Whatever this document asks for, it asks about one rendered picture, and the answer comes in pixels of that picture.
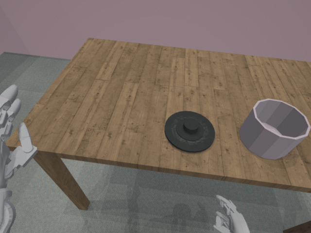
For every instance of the lid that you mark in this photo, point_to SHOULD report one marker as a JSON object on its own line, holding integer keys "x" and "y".
{"x": 199, "y": 141}

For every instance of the pot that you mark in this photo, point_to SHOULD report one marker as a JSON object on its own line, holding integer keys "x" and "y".
{"x": 273, "y": 128}

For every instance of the left robot hand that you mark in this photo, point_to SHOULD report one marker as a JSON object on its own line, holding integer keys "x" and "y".
{"x": 21, "y": 156}

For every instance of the table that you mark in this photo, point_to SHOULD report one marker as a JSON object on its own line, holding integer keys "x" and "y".
{"x": 110, "y": 104}

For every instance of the left robot forearm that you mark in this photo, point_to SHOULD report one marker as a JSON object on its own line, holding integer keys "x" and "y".
{"x": 7, "y": 210}

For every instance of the right robot hand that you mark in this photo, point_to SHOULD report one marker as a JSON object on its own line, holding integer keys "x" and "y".
{"x": 234, "y": 224}

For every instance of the knob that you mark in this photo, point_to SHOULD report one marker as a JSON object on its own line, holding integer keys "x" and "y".
{"x": 190, "y": 125}

